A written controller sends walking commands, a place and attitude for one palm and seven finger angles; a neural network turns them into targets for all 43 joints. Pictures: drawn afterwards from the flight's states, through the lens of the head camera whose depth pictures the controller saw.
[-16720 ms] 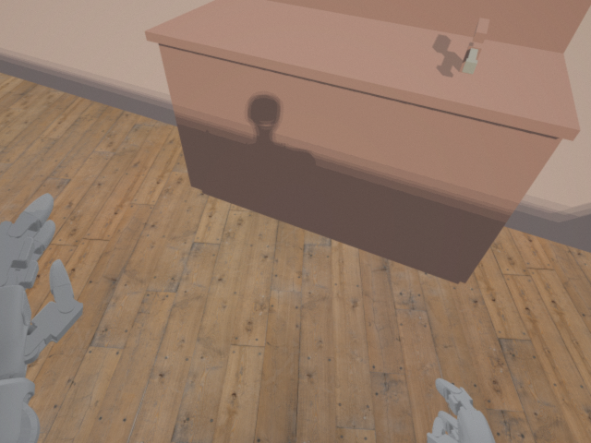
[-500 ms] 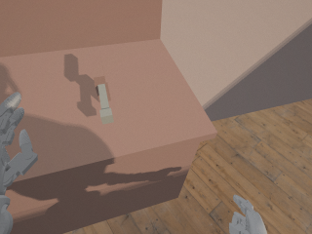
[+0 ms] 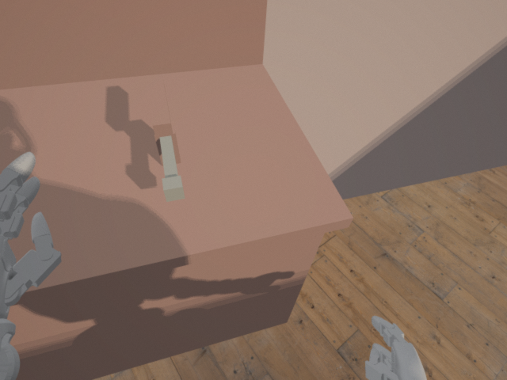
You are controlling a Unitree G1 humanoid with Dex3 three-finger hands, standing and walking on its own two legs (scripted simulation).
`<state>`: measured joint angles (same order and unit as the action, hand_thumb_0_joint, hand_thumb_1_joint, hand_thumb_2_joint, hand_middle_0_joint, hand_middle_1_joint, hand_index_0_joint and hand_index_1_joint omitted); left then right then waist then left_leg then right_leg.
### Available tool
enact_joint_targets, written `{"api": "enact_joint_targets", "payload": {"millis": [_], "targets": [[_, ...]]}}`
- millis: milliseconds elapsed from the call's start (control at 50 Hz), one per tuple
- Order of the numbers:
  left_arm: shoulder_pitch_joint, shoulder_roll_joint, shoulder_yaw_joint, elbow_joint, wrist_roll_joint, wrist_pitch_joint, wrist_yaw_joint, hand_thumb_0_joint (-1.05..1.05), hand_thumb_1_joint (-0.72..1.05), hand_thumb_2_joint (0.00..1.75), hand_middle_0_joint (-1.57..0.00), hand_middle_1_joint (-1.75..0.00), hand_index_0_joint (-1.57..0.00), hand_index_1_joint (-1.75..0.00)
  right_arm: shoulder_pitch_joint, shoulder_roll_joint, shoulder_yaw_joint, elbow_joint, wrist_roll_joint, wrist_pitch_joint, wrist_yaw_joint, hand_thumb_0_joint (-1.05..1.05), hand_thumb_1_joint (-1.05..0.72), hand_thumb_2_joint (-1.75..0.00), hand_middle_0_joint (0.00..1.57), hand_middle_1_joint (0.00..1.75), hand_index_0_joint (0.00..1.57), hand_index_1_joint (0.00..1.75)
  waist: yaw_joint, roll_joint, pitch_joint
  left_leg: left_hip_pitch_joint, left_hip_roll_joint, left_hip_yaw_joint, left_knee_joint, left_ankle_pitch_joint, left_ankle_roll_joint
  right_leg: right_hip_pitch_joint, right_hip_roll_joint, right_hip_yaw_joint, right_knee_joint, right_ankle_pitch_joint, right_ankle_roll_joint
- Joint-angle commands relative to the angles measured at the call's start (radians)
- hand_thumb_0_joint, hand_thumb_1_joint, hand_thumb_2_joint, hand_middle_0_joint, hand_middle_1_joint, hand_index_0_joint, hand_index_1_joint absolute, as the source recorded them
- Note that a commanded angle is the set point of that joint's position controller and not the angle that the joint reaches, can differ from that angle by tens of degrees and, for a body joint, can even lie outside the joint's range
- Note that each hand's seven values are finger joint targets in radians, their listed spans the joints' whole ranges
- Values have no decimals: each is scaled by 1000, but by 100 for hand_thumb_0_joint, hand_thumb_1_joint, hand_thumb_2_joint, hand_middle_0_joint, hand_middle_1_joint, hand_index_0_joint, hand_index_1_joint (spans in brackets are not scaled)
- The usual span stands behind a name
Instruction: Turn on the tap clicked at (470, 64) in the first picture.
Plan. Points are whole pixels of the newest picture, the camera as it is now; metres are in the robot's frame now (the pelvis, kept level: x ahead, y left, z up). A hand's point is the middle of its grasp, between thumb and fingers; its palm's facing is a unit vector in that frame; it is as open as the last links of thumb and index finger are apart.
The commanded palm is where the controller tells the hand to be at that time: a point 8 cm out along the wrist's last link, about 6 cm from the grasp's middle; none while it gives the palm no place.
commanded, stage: shuffle to correct the standing spot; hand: left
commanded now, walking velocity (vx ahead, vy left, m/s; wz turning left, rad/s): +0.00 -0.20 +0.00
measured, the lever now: (173, 188) +0.36 +0.15 +0.11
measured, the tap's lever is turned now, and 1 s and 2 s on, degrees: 0 0 0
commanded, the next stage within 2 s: none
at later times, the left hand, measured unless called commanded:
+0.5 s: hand (50, 255) +0.21 +0.24 +0.17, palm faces +0.35 -0.86 -0.37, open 7.4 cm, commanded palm +0.15 +0.28 +0.18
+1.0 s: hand (56, 253) +0.22 +0.24 +0.17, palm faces +0.35 -0.85 -0.39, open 7.4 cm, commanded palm +0.16 +0.28 +0.18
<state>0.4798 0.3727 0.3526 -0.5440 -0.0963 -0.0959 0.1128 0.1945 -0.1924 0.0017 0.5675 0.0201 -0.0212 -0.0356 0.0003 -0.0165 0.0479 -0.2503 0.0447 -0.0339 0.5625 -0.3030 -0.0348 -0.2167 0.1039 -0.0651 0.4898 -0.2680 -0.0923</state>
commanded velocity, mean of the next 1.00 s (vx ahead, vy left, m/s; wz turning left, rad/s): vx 0.01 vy -0.20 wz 0.00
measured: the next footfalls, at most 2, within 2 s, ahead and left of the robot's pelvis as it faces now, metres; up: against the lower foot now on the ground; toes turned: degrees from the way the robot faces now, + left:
none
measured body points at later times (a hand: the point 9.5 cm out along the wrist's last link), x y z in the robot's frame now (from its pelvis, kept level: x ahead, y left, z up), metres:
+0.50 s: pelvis -0.01 +0.00 +0.00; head +0.01 +0.01 +0.45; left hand +0.19 +0.29 +0.19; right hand +0.16 -0.23 -0.08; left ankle +0.00 +0.14 -0.73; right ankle +0.00 -0.05 -0.73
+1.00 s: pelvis +0.00 +0.00 +0.00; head +0.02 +0.00 +0.45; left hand +0.19 +0.28 +0.19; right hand +0.17 -0.23 -0.08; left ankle +0.00 +0.14 -0.73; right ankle +0.00 -0.05 -0.73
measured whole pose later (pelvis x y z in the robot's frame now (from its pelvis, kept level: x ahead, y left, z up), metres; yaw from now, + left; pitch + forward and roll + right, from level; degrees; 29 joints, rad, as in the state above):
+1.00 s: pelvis +0.00 +0.00 +0.00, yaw +0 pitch +0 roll -1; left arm 0.48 0.39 0.36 -0.55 -0.10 -0.09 0.12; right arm 0.20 -0.19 0.00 0.55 0.03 -0.01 -0.03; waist -0.01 0.00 0.05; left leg -0.26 0.05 -0.04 0.55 -0.29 -0.04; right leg -0.21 0.11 -0.08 0.46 -0.25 -0.10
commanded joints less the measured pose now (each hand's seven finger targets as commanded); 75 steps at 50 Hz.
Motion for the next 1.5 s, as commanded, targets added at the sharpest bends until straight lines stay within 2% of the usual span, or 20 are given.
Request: {"api": "enact_joint_targets", "payload": {"millis": [0, 60, 180, 300, 380, 480, 540, 640, 700, 760, 840, 860, 960, 1040, 1140, 1160, 1260, 1340, 1420, 1480], "targets": [[-88, 186, 128, -223, 5, -74, 12, 0, 90, 90, -20, -30, -20, -30, -95, -127, -51, -170, 2, -54, -5, 0, -90, -90, 20, 30, 20, 30, 3, 129, -124, -5, 141, -109, -117, 269, 101, 94, -132, 83, -62, 207, 96], [-37, 173, 125, -199, 3, -68, 5, 0, 90, 90, -20, -30, -20, -30, -83, -126, -55, -175, 9, -55, 4, 0, -90, -90, 20, 30, 20, 30, 1, 116, -149, 22, 118, -77, -87, 276, 87, 102, -140, 91, -89, 249, 79], [-45, 167, 113, -193, -6, -63, 9, 0, 90, 90, -20, -30, -20, -30, -71, -126, -52, -169, 8, -52, 4, 0, -90, -90, 20, 30, 20, 30, -9, 37, -139, 6, 74, -34, -41, 118, 73, 56, -185, 143, -126, 196, 47], [-85, 182, 120, -210, -6, -64, 21, 0, 90, 90, -20, -30, -20, -30, -82, -122, -51, -165, 7, -55, -4, 0, -90, -90, 20, 30, 20, 30, -10, 43, -105, 10, 63, -38, -45, 45, 75, -3, -200, 178, -152, 102, 35], [-73, 187, 127, -221, -1, -69, 24, 0, 90, 90, -20, -30, -20, -30, -88, -124, -45, -161, 2, -56, -4, 0, -90, -90, 20, 30, 20, 30, -8, 110, -124, 9, 102, -76, -97, 148, 87, 44, -165, 121, -101, 167, 53], [-52, 176, 117, -209, 3, -68, 16, 0, 90, 90, -20, -30, -20, -30, -83, -128, -48, -168, 6, -56, 1, 0, -90, -90, 20, 30, 20, 30, -4, 114, -131, -2, 123, -92, -109, 211, 88, 86, -143, 94, -86, 202, 66], [-34, 181, 129, -180, 1, -63, 16, 0, 90, 90, -20, -30, -20, -30, -72, -128, -54, -169, 7, -51, 3, 0, -90, -90, 20, 30, 20, 30, -2, 70, -130, -18, 108, -68, -78, 158, 82, 90, -160, 121, -115, 195, 65], [-46, 192, 136, -203, -6, -63, 23, 0, 90, 90, -20, -30, -20, -30, -65, -123, -53, -166, 7, -50, 3, 0, -90, -90, 20, 30, 20, 30, -10, 32, -141, 9, 65, -28, -23, 105, 70, 46, -207, 175, -138, 183, 26], [-59, 188, 130, -217, -9, -62, 25, 0, 90, 90, -20, -30, -20, -30, -75, -122, -52, -163, 7, -50, 0, 0, -90, -90, 20, 30, 20, 30, -12, 36, -136, 23, 67, -36, -25, 138, 70, 31, -209, 169, -125, 200, 20], [-57, 200, 138, -225, -7, -64, 27, 0, 90, 90, -20, -30, -20, -30, -90, -120, -48, -161, 9, -50, -2, 0, -90, -90, 20, 30, 20, 30, -11, 81, -129, 31, 83, -53, -53, 161, 76, 26, -192, 151, -109, 201, 29], [-53, 189, 131, -205, 0, -64, 24, 0, 90, 90, -20, -30, -20, -30, -83, -126, -49, -166, 5, -45, -1, 0, -90, -90, 20, 30, 20, 30, -4, 98, -127, -3, 117, -83, -87, 203, 87, 77, -160, 117, -97, 214, 66], [-48, 188, 130, -216, -2, -63, 22, 0, 90, 90, -20, -30, -20, -30, -91, -122, -47, -167, 9, -46, 1, 0, -90, -90, 20, 30, 20, 30, -6, 112, -135, 8, 113, -84, -89, 227, 84, 83, -158, 109, -89, 230, 59], [-27, 192, 134, -206, -5, -59, 21, 0, 90, 90, -20, -30, -20, -30, -81, -124, -50, -169, 9, -44, 3, 0, -90, -90, 20, 30, 20, 30, -7, 79, -156, 22, 100, -60, -55, 237, 77, 92, -175, 126, -100, 274, 51], [-35, 182, 128, -197, -10, -54, 22, 0, 90, 90, -20, -30, -20, -30, -71, -122, -55, -169, 11, -38, 5, 0, -90, -90, 20, 30, 20, 30, -11, 16, -163, 23, 66, -19, 7, 191, 64, 82, -214, 162, -119, 297, 38], [-59, 184, 123, -212, -11, -56, 29, 0, 90, 90, -20, -30, -20, -30, -81, -118, -50, -167, 11, -36, 3, 0, -90, -90, 20, 30, 20, 30, -13, 28, -122, 26, 52, -19, -5, 110, 66, 24, -227, 188, -153, 188, 29], [-66, 193, 126, -231, -13, -58, 30, 0, 90, 90, -20, -30, -20, -30, -96, -115, -46, -165, 13, -38, 2, 0, -90, -90, 20, 30, 20, 30, -13, 56, -118, 47, 60, -30, -26, 126, 69, 5, -221, 183, -144, 185, 23], [-59, 199, 131, -224, -3, -62, 29, 0, 90, 90, -20, -30, -20, -30, -106, -118, -38, -170, 9, -38, -1, 0, -90, -90, 20, 30, 20, 30, -5, 139, -109, -3, 122, -99, -131, 160, 90, 67, -155, 108, -100, 167, 70], [-41, 181, 124, -186, 3, -57, 25, 0, 90, 90, -20, -30, -20, -30, -83, -125, -46, -175, 7, -35, 2, 0, -90, -90, 20, 30, 20, 30, -3, 93, -123, -20, 123, -87, -114, 155, 88, 101, -155, 107, -117, 179, 77], [-30, 181, 124, -182, -2, -51, 26, 0, 90, 90, -20, -30, -20, -30, -76, -124, -49, -172, 7, -36, 5, 0, -90, -90, 20, 30, 20, 30, -6, 54, -154, 2, 101, -52, -61, 181, 77, 105, -181, 129, -125, 234, 62], [-39, 182, 120, -203, -8, -52, 28, 0, 90, 90, -20, -30, -20, -30, -75, -121, -47, -168, 9, -36, 6, 0, -90, -90, 20, 30, 20, 30, -14, 30, -161, 25, 75, -28, -12, 184, 67, 75, -212, 157, -125, 268, 33]]}}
